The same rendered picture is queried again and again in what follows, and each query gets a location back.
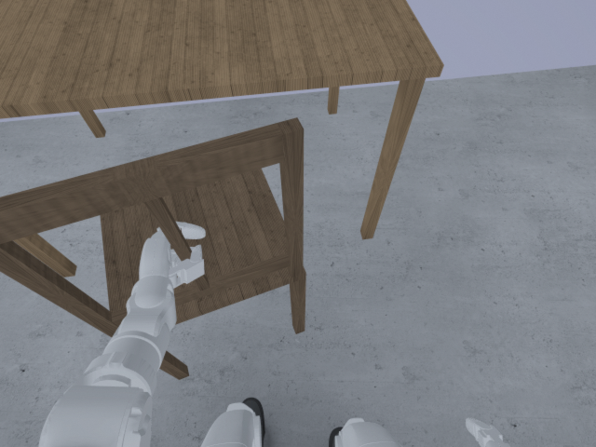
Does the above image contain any right robot hand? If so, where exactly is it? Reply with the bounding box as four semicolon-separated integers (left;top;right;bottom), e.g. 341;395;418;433
466;417;511;447

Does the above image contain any table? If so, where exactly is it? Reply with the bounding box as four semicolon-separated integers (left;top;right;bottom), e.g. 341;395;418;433
0;0;444;278

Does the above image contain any chair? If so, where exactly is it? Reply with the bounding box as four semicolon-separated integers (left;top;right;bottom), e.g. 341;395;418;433
0;117;306;380

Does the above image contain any left robot forearm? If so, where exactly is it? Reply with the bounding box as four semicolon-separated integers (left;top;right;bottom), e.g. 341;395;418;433
38;276;177;447

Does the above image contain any robot left foot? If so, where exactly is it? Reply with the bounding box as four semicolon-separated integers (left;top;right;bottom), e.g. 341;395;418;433
242;398;265;447

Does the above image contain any left robot hand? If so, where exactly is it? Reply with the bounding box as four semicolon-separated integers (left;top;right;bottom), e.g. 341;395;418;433
139;222;206;289

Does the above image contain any left robot upper arm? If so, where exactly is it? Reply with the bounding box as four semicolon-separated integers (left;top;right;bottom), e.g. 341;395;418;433
43;386;153;447

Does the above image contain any right robot shin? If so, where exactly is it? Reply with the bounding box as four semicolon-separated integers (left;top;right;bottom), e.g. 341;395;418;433
341;418;364;431

